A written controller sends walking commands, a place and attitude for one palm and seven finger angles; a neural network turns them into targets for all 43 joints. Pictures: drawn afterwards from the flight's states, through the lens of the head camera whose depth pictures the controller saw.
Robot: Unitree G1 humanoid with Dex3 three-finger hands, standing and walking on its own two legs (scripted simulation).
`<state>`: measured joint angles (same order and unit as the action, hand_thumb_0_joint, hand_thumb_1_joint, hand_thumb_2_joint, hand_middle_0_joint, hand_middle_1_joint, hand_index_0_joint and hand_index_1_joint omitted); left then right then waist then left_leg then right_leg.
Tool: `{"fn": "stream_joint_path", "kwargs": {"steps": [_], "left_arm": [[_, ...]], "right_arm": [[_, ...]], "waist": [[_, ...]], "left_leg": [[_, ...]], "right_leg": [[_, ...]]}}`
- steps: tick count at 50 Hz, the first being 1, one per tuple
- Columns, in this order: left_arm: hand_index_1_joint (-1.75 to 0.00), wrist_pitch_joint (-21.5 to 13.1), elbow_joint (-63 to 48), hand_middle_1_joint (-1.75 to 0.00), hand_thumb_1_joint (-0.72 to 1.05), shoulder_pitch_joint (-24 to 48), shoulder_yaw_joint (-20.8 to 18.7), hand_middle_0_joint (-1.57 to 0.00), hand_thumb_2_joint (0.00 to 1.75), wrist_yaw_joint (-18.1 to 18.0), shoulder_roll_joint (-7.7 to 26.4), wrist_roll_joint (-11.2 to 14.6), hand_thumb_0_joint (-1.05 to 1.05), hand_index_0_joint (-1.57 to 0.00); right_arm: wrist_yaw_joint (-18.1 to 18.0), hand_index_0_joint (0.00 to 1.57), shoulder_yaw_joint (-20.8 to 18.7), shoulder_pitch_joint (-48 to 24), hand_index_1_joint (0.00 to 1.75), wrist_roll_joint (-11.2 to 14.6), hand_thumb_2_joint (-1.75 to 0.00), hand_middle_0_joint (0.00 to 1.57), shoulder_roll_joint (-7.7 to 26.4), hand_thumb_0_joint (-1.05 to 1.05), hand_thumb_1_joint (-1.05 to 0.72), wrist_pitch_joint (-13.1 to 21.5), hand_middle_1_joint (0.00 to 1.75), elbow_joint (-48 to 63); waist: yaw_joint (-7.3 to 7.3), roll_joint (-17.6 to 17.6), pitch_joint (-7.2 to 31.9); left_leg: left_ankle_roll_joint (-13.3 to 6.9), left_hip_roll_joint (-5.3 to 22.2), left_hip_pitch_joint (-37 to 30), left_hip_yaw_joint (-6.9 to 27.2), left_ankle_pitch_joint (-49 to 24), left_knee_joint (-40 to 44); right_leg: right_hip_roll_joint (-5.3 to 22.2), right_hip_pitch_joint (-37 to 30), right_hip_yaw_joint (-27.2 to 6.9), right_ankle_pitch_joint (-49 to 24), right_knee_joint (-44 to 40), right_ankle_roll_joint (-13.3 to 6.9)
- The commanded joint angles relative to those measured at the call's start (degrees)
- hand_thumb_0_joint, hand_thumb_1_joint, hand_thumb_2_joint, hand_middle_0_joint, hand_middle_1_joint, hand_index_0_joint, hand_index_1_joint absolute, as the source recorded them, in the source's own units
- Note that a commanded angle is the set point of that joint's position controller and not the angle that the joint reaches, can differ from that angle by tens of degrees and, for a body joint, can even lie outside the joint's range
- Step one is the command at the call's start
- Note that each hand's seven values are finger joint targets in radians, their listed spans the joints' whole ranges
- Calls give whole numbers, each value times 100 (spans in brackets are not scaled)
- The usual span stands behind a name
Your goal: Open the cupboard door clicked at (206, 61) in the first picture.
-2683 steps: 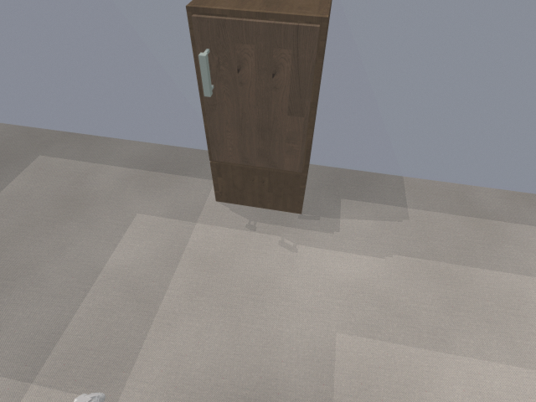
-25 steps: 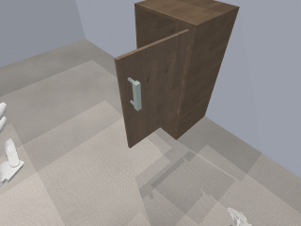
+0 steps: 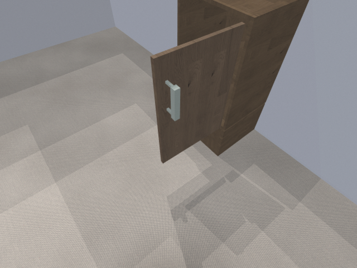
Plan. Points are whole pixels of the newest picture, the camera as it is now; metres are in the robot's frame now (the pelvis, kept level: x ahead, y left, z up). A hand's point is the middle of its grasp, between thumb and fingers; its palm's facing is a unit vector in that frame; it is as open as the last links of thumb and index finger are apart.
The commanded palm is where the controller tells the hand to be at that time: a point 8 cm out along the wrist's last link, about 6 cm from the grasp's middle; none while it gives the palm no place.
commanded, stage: let the arm hang, fingers relaxed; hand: left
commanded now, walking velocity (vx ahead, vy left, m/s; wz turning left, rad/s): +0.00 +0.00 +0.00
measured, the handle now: (171, 100) +0.66 +0.07 -0.05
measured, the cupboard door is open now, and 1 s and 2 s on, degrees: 88 88 88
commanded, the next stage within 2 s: look to check the result in 0.62 s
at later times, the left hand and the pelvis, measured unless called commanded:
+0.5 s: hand out of the picture +0.03 +0.18 -0.17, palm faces +0.00 -0.98 -0.21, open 7.3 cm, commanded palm none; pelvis +0.00 +0.01 +0.00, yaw -1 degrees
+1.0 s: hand out of the picture +0.02 +0.19 -0.17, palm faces +0.00 -0.98 -0.20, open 7.4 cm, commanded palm none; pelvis +0.02 +0.01 +0.00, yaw -1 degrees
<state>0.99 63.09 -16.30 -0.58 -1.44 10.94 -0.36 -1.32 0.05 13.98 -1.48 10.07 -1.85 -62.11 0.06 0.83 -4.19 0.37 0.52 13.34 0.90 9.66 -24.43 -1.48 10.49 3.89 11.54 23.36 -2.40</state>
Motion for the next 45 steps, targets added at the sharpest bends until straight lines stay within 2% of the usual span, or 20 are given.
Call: {"fn": "stream_joint_path", "kwargs": {"steps": [1, 5, 10, 13, 15, 19, 22, 24, 30, 33, 38, 42, 45], "left_arm": [[-30, -158, -71, -30, 90, 56, -113, -20, 90, -15, 575, -5, 0, -20], [-30, -129, 62, -30, 90, -12, -115, -20, 90, -31, 531, 2, 0, -20], [-30, -129, 146, -30, 90, -85, -116, -20, 90, -51, 459, 3, 0, -20], [-30, -125, 153, -30, 90, -96, -119, -20, 90, -62, 401, 6, 0, -20], [-30, -121, 153, -30, 90, -93, -120, -20, 90, -65, 373, 3, 0, -20], [-30, -142, 135, -30, 90, -110, -135, -20, 90, -70, 320, -2, 0, -20], [-30, -144, 129, -30, 90, -110, -134, -20, 90, -77, 310, -9, 0, -20], [-30, -157, 123, -30, 90, -89, -132, -20, 90, -72, 299, -9, 0, -20], [-30, -176, 104, -30, 90, -71, -125, -20, 90, -71, 309, -9, 0, -20], [-30, -181, 115, -30, 90, -62, -121, -20, 90, -70, 331, -13, 0, -20], [-30, -195, 128, -30, 90, -77, -120, -20, 90, -66, 364, -10, 0, -20], [-30, -207, 133, -30, 90, -83, -112, -20, 90, -67, 404, -10, 0, -20], [-30, -206, 147, -30, 90, -48, -113, -20, 90, -60, 425, -9, 0, -20]], "right_arm": [[-51, 20, -114, 302, 30, 15, -90, 20, 531, 0, -90, 125, 30, 68], [-59, 20, -97, 450, 30, 7, -90, 20, 459, 0, -90, 126, 30, -82], [-63, 20, -86, 601, 30, 4, -90, 20, 339, 0, -90, 136, 30, -188], [-71, 20, -77, 620, 30, 3, -90, 20, 272, 0, -90, 149, 30, -225], [-72, 20, -79, 632, 30, 6, -90, 20, 236, 0, -90, 158, 30, -227], [-80, 20, -90, 656, 30, 5, -90, 20, 195, 0, -90, 186, 30, -233], [-83, 20, -104, 619, 30, 16, -90, 20, 202, 0, -90, 177, 30, -212], [-78, 20, -101, 626, 30, 8, -90, 20, 164, 0, -90, 185, 30, -213], [-79, 20, -113, 545, 30, 16, -90, 20, 212, 0, -90, 197, 30, -208], [-76, 20, -111, 512, 30, 21, -90, 20, 255, 0, -90, 201, 30, -199], [-80, 20, -114, 424, 30, 24, -90, 20, 312, 0, -90, 210, 30, -196], [-87, 20, -121, 358, 30, 36, -90, 20, 416, 0, -90, 218, 30, -184], [-87, 20, -114, 316, 30, 28, -90, 20, 429, 0, -90, 226, 30, -201]], "waist": [[-80, -120, 81], [-59, -84, -9], [-48, -206, -27], [-39, -23, -65], [-29, -30, -159], [-27, 15, -26], [-18, 69, -164], [-46, -58, -122], [-62, -6, -39], [-70, -99, -45], [-69, 33, 4], [-54, -77, 22], [-65, 51, 104]], "left_leg": [[-191, 422, -108, 346, 305, 514], [-210, 418, 0, 371, 475, 596], [-208, 393, -10, 323, 347, 566], [-210, 418, 42, 359, 307, 608], [-214, 426, 126, 389, 358, 674], [-214, 434, 67, 368, 244, 654], [-208, 438, 107, 363, 301, 653], [-209, 423, 62, 346, 202, 641], [-209, 443, -117, 354, 43, 625], [-213, 456, -165, 349, -28, 626], [-206, 453, -261, 327, -121, 607], [-215, 479, -338, 338, -212, 602], [-211, 485, -382, 342, -244, 623]], "right_leg": [[713, 206, -746, 620, -790, -86], [699, 236, -737, 804, -744, -92], [715, 251, -707, 752, -680, -78], [697, 219, -678, 585, -587, -77], [682, 216, -673, 533, -543, -65], [693, 128, -656, 347, -501, -57], [668, 198, -670, 370, -526, -48], [691, 185, -685, 303, -534, -45], [701, 194, -693, 167, -534, -28], [705, 204, -673, 127, -532, -19], [716, 175, -711, 56, -569, -21], [700, 142, -703, -30, -572, -21], [719, 86, -732, -89, -571, -19]]}}
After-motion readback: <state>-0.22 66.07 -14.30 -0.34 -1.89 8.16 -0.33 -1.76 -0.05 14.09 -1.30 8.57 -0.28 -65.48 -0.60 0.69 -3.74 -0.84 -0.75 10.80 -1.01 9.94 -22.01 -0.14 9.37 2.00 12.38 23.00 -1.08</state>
